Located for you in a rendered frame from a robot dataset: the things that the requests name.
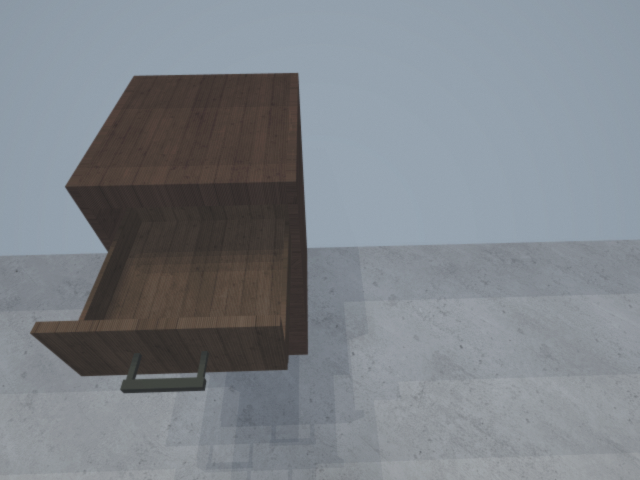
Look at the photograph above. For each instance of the drawer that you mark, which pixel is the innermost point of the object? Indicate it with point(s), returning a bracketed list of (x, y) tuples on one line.
[(177, 281)]

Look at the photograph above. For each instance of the cabinet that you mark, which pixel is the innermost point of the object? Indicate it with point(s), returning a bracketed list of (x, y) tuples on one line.
[(202, 140)]

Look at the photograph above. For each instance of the handle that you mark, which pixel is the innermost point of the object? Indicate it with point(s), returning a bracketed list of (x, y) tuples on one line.
[(132, 385)]

